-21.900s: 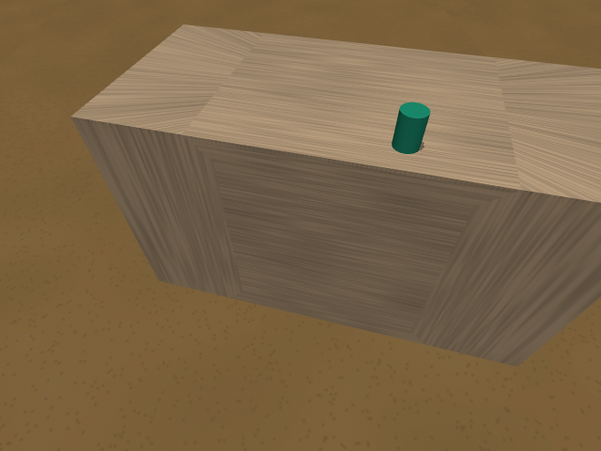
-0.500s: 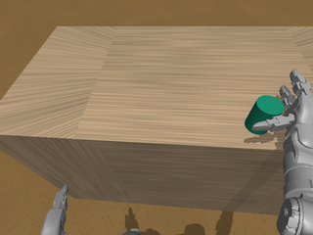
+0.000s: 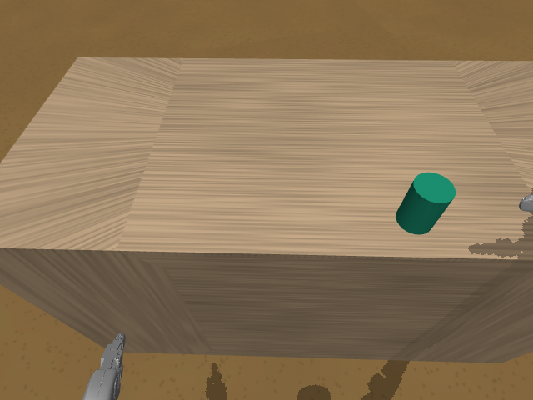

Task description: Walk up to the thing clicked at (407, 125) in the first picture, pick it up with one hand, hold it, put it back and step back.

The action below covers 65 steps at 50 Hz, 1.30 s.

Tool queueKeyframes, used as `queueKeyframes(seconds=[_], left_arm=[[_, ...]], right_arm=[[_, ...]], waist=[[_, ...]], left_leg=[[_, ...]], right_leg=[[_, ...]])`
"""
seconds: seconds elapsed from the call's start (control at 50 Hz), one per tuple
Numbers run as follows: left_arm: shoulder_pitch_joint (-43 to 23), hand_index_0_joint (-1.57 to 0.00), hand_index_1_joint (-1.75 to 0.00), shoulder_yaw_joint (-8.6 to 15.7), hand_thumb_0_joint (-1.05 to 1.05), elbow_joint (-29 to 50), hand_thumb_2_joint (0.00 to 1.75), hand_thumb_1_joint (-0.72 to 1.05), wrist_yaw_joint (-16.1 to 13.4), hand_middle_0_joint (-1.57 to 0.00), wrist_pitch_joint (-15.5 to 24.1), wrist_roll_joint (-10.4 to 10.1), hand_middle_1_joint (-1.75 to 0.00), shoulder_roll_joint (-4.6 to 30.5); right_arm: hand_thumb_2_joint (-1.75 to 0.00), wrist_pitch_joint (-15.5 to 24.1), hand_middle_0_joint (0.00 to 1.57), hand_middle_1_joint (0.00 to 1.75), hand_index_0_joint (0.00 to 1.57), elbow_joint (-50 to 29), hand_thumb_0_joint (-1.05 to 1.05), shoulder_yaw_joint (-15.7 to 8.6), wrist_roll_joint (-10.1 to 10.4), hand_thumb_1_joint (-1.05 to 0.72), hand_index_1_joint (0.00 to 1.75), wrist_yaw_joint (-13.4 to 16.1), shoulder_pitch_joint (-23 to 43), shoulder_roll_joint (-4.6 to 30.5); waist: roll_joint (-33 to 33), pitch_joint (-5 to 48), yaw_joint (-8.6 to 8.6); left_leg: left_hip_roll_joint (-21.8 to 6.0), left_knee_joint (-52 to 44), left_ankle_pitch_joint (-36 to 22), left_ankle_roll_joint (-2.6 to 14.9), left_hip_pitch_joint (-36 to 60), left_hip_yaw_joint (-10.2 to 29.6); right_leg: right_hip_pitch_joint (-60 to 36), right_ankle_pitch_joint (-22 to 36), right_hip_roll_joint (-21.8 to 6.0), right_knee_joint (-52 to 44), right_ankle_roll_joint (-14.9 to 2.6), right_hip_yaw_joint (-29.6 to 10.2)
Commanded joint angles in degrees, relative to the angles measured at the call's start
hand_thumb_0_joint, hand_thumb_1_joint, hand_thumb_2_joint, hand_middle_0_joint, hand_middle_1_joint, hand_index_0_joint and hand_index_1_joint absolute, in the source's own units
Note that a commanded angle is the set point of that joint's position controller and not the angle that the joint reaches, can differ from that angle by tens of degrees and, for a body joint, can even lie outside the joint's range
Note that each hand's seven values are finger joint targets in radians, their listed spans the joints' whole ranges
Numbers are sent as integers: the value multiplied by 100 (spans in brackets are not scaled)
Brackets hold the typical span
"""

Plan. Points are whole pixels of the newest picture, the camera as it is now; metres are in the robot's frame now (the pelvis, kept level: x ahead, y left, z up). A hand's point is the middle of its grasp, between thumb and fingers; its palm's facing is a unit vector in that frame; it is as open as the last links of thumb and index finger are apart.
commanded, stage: sink last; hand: right
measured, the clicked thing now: (423, 204) +0.42 -0.24 +0.03
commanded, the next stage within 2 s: home in 1.06 s
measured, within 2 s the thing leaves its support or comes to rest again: neither
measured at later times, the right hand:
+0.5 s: hand out of the picture +0.27 -0.31 +0.12, palm faces +0.42 +0.82 -0.39, open 17.3 cm
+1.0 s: hand out of the picture +0.18 -0.26 +0.13, palm faces +0.40 +0.80 -0.45, open 17.4 cm
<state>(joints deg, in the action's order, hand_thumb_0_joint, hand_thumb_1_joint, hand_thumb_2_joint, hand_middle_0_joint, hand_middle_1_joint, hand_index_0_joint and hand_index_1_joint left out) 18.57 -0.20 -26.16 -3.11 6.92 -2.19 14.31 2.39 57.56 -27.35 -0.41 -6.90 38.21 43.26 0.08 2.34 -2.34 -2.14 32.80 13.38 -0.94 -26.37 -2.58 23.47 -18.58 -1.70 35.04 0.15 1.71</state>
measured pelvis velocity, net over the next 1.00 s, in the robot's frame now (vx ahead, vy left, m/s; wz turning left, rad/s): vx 0.00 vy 0.01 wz -0.03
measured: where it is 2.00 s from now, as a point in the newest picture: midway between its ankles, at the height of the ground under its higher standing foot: outside the picture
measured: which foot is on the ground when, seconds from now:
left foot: down 0.00-1.00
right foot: down 0.00-1.00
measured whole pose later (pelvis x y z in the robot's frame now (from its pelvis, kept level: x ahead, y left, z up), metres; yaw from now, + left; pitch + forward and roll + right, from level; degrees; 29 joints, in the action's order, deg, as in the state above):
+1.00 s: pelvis +0.00 +0.01 +0.01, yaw -2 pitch -4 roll +0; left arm 15.5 9.2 -34.4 -3.0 5.7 -0.8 12.2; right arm 11.8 -12.9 -20.0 2.7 1.8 -26.7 19.4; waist 3.0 -3.4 3.0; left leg -2.6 25.6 11.7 -0.1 -9.9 -4.6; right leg 6.3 -14.2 -1.0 24.5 1.0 0.0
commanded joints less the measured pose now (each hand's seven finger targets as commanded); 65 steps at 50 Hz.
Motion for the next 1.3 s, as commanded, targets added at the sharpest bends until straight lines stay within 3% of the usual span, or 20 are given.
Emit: queueKeyframes(seconds=[0.0,0.08,0.2,0.28,0.34,0.44,0.48,0.54,0.62,0.72,0.8,0.84,0.88,0.98,1.02,1.04,1.08,1.14,1.22,1.28], left_arm=[[-632,-6,-4,27,0,710,5,-53,-16,-6,335,-32,-4,522],[-465,-5,-4,396,0,621,6,-54,-44,-6,382,38,-4,993],[109,-5,-4,627,0,576,6,-55,77,-6,331,-36,-4,991],[-8,-5,-5,608,0,630,6,-55,132,-6,262,-105,-4,786],[-92,-6,-5,1079,0,623,6,-54,70,-6,181,-102,-5,1096],[-481,-6,-4,901,0,924,5,-52,-15,-6,77,-54,-4,742],[-375,-6,-4,853,0,728,4,-51,-55,-5,23,-28,-4,559],[-248,-6,-4,1097,0,758,4,-50,-99,-5,4,26,-5,697],[-13,-7,-4,999,0,461,3,-49,1,-6,-29,12,-6,336],[-527,-7,-5,1340,0,550,3,-49,-55,-6,31,67,-6,680],[-682,-7,-4,1307,0,379,2,-49,-68,-6,122,93,-5,556],[-715,-7,-4,1078,0,166,3,-49,-21,-6,119,98,-6,281],[-831,-6,-4,1339,0,370,3,-50,-56,-6,166,129,-5,631],[-1056,-6,-5,886,0,-52,5,-52,15,-6,258,123,-5,207],[-1054,-6,-5,1106,0,57,5,-51,-33,-6,304,138,-6,529],[-911,-6,-5,777,0,-93,6,-51,19,-6,291,139,-6,204],[-939,-5,-6,1161,0,105,6,-51,-26,-5,317,133,-6,578],[-919,-6,-6,1230,0,265,7,-51,-21,-6,309,126,-6,722],[-879,-13,-18,808,0,161,39,-19,42,-13,303,62,-18,237],[-1207,-14,-20,287,0,215,56,5,93,-14,353,58,-20,-157]], right_arm=[[-5,500,6,5,5,-1588,0,-395,-87,54,5,596,2383,2456],[-5,437,6,5,5,-1260,0,-388,-143,52,5,856,1374,2167],[-6,251,6,5,5,-2785,0,-234,148,50,5,827,-350,1248],[-6,195,6,5,5,-4640,0,-58,335,48,5,850,-1651,626],[-6,203,6,5,5,-6038,0,-186,416,49,5,939,-2698,403],[-5,393,6,5,5,-8069,0,-265,474,53,5,1121,-4000,-133],[-5,468,6,6,5,-8263,0,-251,484,55,6,1143,-4596,-415],[-5,588,6,6,5,-8617,0,-9,480,55,6,1120,-5357,-912],[-5,721,6,6,5,-8814,0,453,484,54,6,983,-6317,-1573],[-5,873,6,6,6,-8686,0,374,411,53,6,938,-6111,-1499],[-5,1075,5,6,5,-8420,0,192,401,54,6,964,-6153,-1392],[-5,1198,5,6,5,-8326,0,90,387,54,6,959,-6159,-1318],[-5,1315,5,6,5,-8341,0,-134,375,55,6,989,-6074,-1105],[-5,1517,5,6,5,-8343,0,185,370,54,6,943,-6021,-1372],[-6,1561,5,6,5,-8237,0,132,355,53,6,949,-6052,-1301],[-6,1587,5,6,5,-8215,0,287,347,51,6,924,-6132,-1443],[-6,1612,5,6,5,-8021,0,69,342,51,6,937,-6179,-1282],[-6,1657,5,6,6,-7707,0,17,365,50,6,912,-6153,-1283],[-5,1686,5,5,5,-7318,0,330,387,56,5,843,-6242,-1582],[-5,1702,5,5,5,-7196,0,823,342,57,5,805,-6294,-1882]], waist=[[965,2141,247],[1055,2175,205],[1000,1972,284],[735,1531,433],[695,1263,437],[707,952,581],[654,578,526],[589,440,419],[499,-59,418],[-31,-283,303],[-129,-358,474],[39,-373,594],[-76,-50,565],[303,-196,625],[125,-62,553],[221,-152,578],[0,-49,532],[-137,-341,514],[-75,-562,567],[62,-493,590]], left_leg=[[176,-428,-1075,173,1219,-37],[251,-442,-1473,236,1251,-139],[326,-524,-1891,286,1272,-242],[312,-608,-1838,300,1604,-282],[289,-695,-1752,278,1717,-288],[218,-798,-1615,242,2168,-264],[175,-878,-1490,201,2146,-239],[143,-911,-1453,176,2137,-236],[139,-964,-1263,155,1985,-284],[91,-1147,-667,77,1773,-258],[37,-1251,-274,65,1835,-255],[-9,-1295,-123,73,1868,-197],[15,-1283,-187,79,2037,-215],[26,-1287,-239,111,2013,-201],[55,-1303,-340,107,2060,-224],[51,-1296,-393,113,2084,-233],[75,-1327,-332,105,2115,-262],[79,-1475,12,97,1988,-267],[76,-1538,231,101,1896,-268],[80,-1492,118,112,1974,-255]], right_leg=[[-793,1550,122,-546,37,-5],[-1119,2370,34,-515,142,-60],[-1557,3433,-63,-558,162,-89],[-1359,3084,-41,-786,112,-42],[-1455,2957,-33,-904,82,-23],[-1386,2559,35,-1099,58,-9],[-1258,2184,94,-1154,11,41],[-1366,2040,127,-1190,-16,69],[-1302,1840,139,-1294,-29,82],[-1383,1120,178,-1441,-122,37],[-1261,801,248,-1474,-160,36],[-1208,709,303,-1479,-149,84],[-1294,782,276,-1508,-153,42],[-1251,821,287,-1563,-111,59],[-1369,909,256,-1599,-124,33],[-1324,958,262,-1612,-117,40],[-1391,926,235,-1645,-121,18],[-1330,599,260,-1750,-149,36],[-1239,439,258,-1806,-140,65],[-1180,515,250,-1822,-121,77]])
